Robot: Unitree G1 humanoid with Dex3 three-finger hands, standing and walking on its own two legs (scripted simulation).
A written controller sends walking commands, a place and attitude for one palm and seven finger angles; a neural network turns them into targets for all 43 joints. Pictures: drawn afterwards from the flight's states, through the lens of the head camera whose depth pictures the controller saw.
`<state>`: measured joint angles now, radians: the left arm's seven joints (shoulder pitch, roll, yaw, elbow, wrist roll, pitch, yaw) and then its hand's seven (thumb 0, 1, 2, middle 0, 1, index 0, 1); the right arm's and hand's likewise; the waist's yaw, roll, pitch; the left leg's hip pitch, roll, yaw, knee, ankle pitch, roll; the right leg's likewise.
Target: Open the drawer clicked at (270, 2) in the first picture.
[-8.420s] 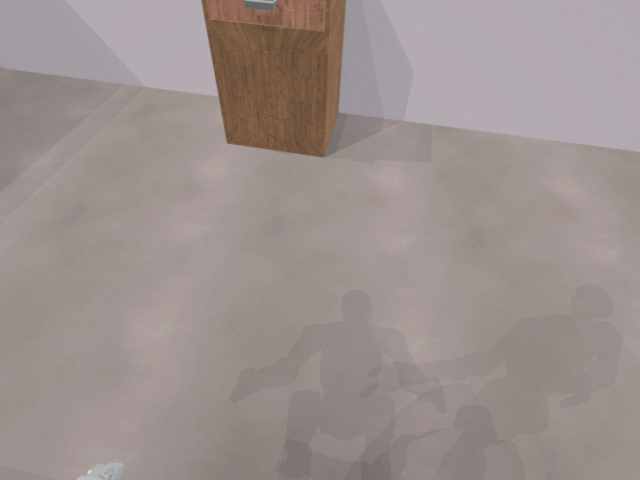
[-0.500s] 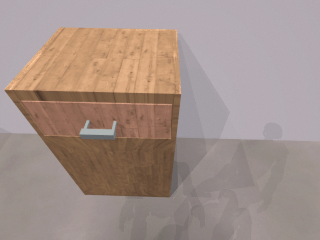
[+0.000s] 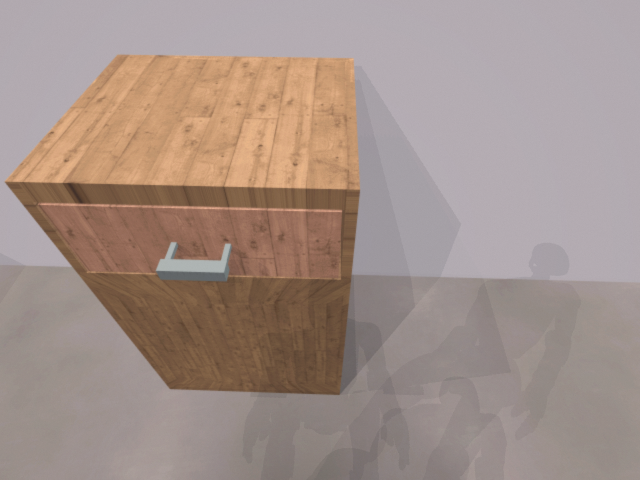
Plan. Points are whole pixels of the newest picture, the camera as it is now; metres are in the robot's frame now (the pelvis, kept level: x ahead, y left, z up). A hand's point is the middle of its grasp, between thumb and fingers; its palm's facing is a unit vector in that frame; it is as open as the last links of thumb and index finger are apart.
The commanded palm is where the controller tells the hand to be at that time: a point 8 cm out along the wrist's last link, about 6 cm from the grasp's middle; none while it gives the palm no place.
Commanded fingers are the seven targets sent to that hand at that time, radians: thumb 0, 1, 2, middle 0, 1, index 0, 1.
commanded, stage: look again from close up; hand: left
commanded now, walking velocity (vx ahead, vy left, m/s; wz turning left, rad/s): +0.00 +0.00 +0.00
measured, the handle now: (196, 259) +0.46 +0.24 -0.05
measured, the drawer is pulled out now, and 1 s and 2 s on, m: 0.00 0.00 0.00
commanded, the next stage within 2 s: shuffle to correct the standing spot in 0.02 s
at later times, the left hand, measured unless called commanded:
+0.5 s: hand out of the picture -0.03 +0.20 -0.18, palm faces +0.05 -0.96 -0.26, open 7.4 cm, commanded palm none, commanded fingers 0.00 0.90 0.90 -0.20 -0.30 -0.20 -0.30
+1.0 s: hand out of the picture -0.08 +0.14 -0.18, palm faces +0.08 -0.99 -0.12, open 7.4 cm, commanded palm none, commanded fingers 0.00 0.90 0.90 -0.20 -0.30 -0.20 -0.30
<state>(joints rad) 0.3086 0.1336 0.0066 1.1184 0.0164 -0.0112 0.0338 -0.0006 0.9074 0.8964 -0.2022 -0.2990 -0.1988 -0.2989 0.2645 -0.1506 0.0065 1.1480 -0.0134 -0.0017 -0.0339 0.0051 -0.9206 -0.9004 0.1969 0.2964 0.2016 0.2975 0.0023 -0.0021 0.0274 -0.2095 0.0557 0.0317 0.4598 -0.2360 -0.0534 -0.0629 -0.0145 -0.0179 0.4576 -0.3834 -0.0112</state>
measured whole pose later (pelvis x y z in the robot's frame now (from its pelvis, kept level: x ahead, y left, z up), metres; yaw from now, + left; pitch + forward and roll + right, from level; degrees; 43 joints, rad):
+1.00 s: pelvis -0.02 +0.00 +0.00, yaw +0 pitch -1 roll +0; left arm 0.39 0.09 0.00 1.15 0.01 -0.01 0.02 0.00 0.91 0.90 -0.20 -0.30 -0.20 -0.30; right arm 0.30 -0.13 0.00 1.15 -0.01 0.00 -0.03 0.00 -0.92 -0.90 0.20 0.30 0.20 0.30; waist 0.01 -0.02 0.03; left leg -0.25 0.07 0.01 0.49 -0.22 -0.06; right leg -0.10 0.01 -0.03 0.49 -0.37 -0.02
